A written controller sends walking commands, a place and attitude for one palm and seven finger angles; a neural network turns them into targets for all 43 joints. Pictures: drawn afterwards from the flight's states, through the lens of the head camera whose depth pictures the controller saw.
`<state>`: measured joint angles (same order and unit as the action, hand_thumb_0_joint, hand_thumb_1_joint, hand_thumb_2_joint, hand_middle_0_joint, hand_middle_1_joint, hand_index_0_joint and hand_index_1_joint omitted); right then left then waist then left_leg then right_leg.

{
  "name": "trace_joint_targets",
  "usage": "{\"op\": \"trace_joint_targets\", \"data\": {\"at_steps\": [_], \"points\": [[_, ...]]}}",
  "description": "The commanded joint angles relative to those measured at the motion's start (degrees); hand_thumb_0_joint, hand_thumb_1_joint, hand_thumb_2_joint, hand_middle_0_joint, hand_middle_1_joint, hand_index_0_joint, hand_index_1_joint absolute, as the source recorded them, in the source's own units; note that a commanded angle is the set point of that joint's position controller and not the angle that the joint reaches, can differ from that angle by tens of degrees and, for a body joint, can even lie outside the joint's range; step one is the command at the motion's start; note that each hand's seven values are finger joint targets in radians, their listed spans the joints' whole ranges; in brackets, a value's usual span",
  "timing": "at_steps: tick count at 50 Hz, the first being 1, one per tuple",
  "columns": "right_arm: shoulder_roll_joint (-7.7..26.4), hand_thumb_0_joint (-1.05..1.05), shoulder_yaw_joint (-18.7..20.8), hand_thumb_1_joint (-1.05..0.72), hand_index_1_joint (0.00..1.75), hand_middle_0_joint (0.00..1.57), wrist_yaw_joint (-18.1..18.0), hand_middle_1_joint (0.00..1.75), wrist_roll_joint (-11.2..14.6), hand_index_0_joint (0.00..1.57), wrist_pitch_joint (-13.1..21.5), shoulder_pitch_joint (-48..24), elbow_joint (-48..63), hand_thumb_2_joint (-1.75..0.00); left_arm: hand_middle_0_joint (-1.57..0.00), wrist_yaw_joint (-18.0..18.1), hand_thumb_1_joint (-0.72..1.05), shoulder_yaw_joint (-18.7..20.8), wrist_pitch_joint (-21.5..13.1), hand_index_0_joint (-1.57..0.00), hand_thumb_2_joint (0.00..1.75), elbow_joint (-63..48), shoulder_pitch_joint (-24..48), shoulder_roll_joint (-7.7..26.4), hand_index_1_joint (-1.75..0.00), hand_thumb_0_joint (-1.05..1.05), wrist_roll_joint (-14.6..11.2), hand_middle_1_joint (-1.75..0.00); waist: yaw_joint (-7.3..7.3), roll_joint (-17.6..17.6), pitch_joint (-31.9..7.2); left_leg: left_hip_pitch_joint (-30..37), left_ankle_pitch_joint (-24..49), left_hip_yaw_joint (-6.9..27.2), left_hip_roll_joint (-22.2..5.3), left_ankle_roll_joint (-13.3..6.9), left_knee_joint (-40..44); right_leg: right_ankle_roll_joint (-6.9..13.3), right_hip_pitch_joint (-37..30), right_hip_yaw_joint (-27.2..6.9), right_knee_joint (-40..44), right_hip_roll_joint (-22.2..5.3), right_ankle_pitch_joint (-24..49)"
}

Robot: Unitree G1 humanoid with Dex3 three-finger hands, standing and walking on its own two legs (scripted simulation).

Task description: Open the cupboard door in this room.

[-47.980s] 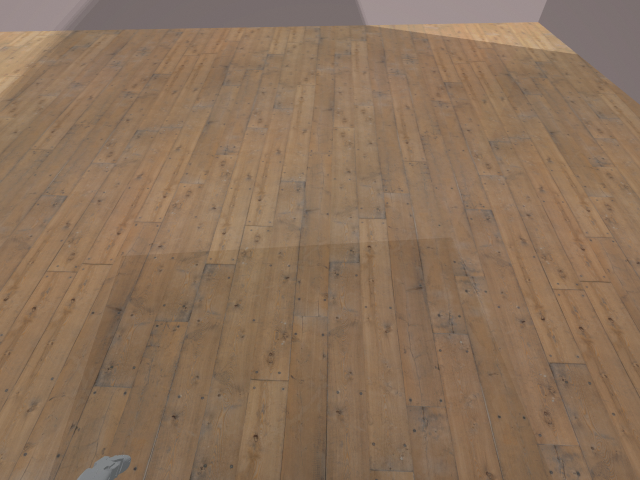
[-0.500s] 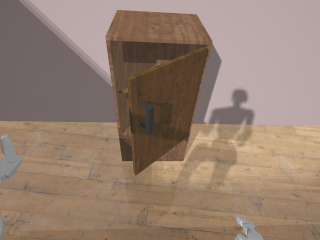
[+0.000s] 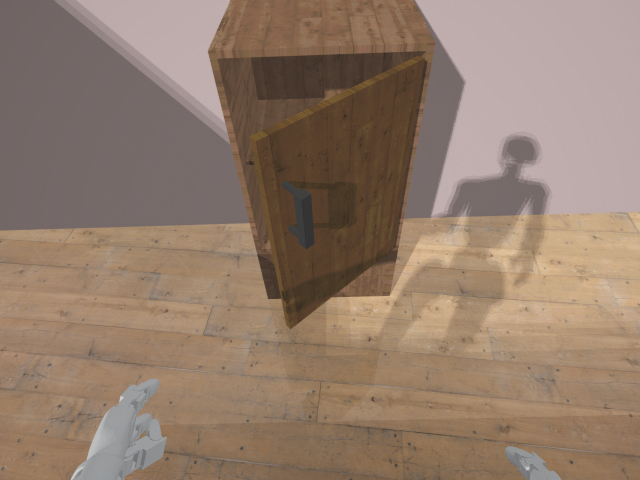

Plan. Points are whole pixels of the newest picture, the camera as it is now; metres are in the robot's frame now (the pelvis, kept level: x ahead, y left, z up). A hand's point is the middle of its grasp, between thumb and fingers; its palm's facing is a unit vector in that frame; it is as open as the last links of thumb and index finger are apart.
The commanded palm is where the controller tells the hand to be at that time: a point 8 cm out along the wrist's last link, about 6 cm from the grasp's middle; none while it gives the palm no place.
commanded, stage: let the arm hang, fingers relaxed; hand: left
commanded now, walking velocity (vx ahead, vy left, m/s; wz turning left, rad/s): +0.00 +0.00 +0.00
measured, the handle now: (297, 214) +0.57 +0.07 -0.03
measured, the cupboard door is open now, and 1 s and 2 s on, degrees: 41 41 41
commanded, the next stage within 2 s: look to check the result in 0.92 s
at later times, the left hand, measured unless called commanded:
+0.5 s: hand out of the picture -0.05 +0.18 -0.16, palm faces +0.04 -0.97 -0.23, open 7.3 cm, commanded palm none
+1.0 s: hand out of the picture -0.01 +0.16 -0.16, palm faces +0.06 -0.98 -0.17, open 7.4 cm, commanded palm none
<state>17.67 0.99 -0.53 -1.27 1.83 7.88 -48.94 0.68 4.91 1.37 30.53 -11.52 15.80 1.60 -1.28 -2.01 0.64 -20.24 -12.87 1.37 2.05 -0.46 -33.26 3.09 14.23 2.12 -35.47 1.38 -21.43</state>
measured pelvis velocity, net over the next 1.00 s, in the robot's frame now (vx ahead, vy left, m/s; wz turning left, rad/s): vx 0.01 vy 0.00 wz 0.01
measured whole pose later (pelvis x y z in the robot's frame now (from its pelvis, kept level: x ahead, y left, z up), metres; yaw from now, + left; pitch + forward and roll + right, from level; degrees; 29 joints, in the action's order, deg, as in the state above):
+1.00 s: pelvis +0.01 +0.00 +0.01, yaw +1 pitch -2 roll +0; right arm 6.6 -0.4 -2.5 -1.1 -0.3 16.3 -65.8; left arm 2.0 0.6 -0.1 65.4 -17.0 7.0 0.2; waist -0.5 -0.4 2.8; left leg -13.5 -9.3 2.5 1.4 -0.4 -24.9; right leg 2.8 6.2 2.9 -24.5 2.1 -16.3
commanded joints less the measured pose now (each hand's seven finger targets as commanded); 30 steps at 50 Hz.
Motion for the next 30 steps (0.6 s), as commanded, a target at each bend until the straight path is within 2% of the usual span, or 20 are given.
{"op": "trace_joint_targets", "data": {"at_steps": [1,3,4,5,7,10,12,14,17,20,23,27,30], "points": [[4.2,0.0,1.3,-0.9,0.3,0.2,-0.5,0.3,-0.2,0.2,-1.1,-0.1,1.6,-0.9,-0.2,0.4,0.9,-0.9,-2.3,-0.2,0.9,8.4,0.3,8.8,-0.3,0.0,-0.1,-0.3,0.73,8.5,-5.0,5.4,5.7,2.4,-3.1,-0.5,1.9,2.8,-5.7,-11.4,12.5,-12.5,30.6],[2.0,0.0,0.3,-0.9,0.3,0.2,-0.6,0.3,-0.2,0.2,-1.7,0.9,-1.6,-0.9,-0.2,0.6,0.9,-2.3,-1.9,-0.2,0.9,14.2,1.4,6.6,-0.3,0.0,-0.7,-0.3,0.11,-0.2,-3.9,9.4,11.1,3.5,-4.5,-0.5,5.8,1.8,-3.4,-9.7,13.2,-9.7,21.9],[1.3,0.0,-0.2,-0.9,0.3,0.2,-0.7,0.3,-0.2,0.2,-1.8,0.6,-3.1,-0.9,-0.2,0.7,0.9,-2.9,-1.7,-0.2,0.9,17.1,0.5,5.5,-0.3,0.0,-0.9,-0.3,0.4,-3.2,-2.3,9.8,12.1,4.5,-5.4,-0.7,7.6,0.8,-2.7,-8.7,14.0,-8.1,17.3],[0.9,0.0,-0.5,-0.9,0.3,0.2,-0.9,0.3,-0.1,0.2,-1.9,0.7,-4.3,-0.9,-0.2,0.7,0.9,-3.1,-1.5,-0.2,0.9,19.8,-0.8,4.5,-0.3,0.0,-1.1,-0.3,0.8,-5.6,-1.4,9.0,10.9,5.5,-6.0,-1.1,9.1,0.3,-3.3,-8.5,15.2,-7.0,13.5],[0.1,0.0,-0.3,-0.9,0.3,0.2,-1.3,0.3,-0.3,0.2,-2.2,1.7,-6.1,-0.9,-0.2,0.8,0.9,-2.5,-1.3,-0.2,0.9,23.5,-2.9,2.6,-0.3,0.0,-1.0,-0.3,1.15,-8.0,0.1,7.6,6.5,6.2,-6.4,-1.5,10.7,0.2,-4.2,-7.9,17.3,-6.5,8.9],[-0.4,0.0,-0.4,-0.9,0.3,0.2,-1.4,0.3,0.0,0.2,-2.3,3.7,-8.9,-0.9,-0.2,0.6,0.9,-3.1,-1.6,-0.2,0.9,27.6,-3.9,2.4,-0.3,0.0,-1.2,-0.3,1.03,-4.8,-0.3,8.3,5.2,5.9,-6.3,-1.3,11.2,0.7,-5.0,-7.8,18.9,-6.9,8.1],[-0.7,0.0,-0.2,-0.9,0.3,0.2,-1.5,0.3,0.1,0.2,-2.4,5.5,-10.4,-0.9,-0.2,0.7,0.9,-3.4,-1.7,-0.2,0.9,29.6,-4.5,1.5,-0.3,0.0,-1.2,-0.3,0.72,1.3,-0.1,9.7,5.1,5.5,-6.4,-1.4,11.1,0.5,-4.1,-7.1,20.1,-7.0,6.8],[-1.3,0.0,-0.2,-0.9,0.3,0.2,-1.6,0.3,0.2,0.2,-2.4,6.9,-11.8,-0.9,-0.2,0.9,0.9,-3.7,-1.7,-0.2,0.9,31.1,-5.1,1.0,-0.3,0.0,-1.3,-0.3,0.68,2.2,1.1,10.0,5.8,5.2,-6.4,-1.4,11.3,0.5,-3.2,-6.6,20.3,-7.0,6.4],[-2.5,0.0,-0.5,-0.9,0.3,0.2,-1.7,0.3,0.2,0.2,-2.5,8.4,-13.4,-0.9,-0.2,1.1,0.9,-3.8,-1.6,-0.2,0.9,32.7,-6.5,0.3,-0.3,0.0,-1.4,-0.3,0.76,2.3,2.3,9.7,6.4,5.2,-6.4,-1.6,11.7,0.5,-3.1,-6.1,20.1,-6.9,6.1],[-3.3,0.0,-0.6,-0.9,0.3,0.2,-1.9,0.3,0.2,0.2,-2.5,9.4,-14.4,-0.9,-0.2,1.3,0.9,-3.9,-1.5,-0.2,0.9,33.8,-8.0,-0.6,-0.3,0.0,-1.4,-0.3,0.95,4.0,3.7,9.4,6.0,5.1,-6.3,-1.6,12.0,0.5,-2.5,-5.7,19.8,-6.7,5.4],[-4.4,0.0,-0.6,-0.9,0.3,0.2,-1.8,0.3,0.1,0.2,-2.7,10.6,-15.3,-0.9,-0.2,1.4,0.9,-3.9,-1.4,-0.2,0.9,34.2,-8.8,-1.1,-0.3,0.0,-1.4,-0.3,0.98,3.9,5.5,8.2,3.4,5.0,-5.9,-1.7,12.3,0.6,-1.1,-5.9,20.1,-6.7,1.8],[-5.6,0.0,-0.7,-0.9,0.3,0.2,-1.8,0.3,0.0,0.2,-2.5,11.8,-15.9,-0.9,-0.2,1.5,0.9,-3.6,-1.3,-0.2,0.9,34.3,-9.5,-1.6,-0.3,0.0,-1.4,-0.3,0.98,2.7,5.7,7.2,2.5,4.9,-5.6,-1.7,12.5,0.8,-0.9,-5.9,19.5,-6.8,0.6],[-6.0,0.0,-0.8,-0.9,0.3,0.2,-2.0,0.3,-0.1,0.2,-2.3,12.4,-16.0,-0.9,-0.2,1.6,0.9,-3.6,-1.5,-0.2,0.9,34.3,-9.9,-2.4,-0.3,0.0,-1.4,-0.3,1.09,1.6,5.1,6.9,3.4,5.4,-5.6,-1.8,12.6,0.8,-1.7,-5.9,18.5,-6.5,2.5]]}}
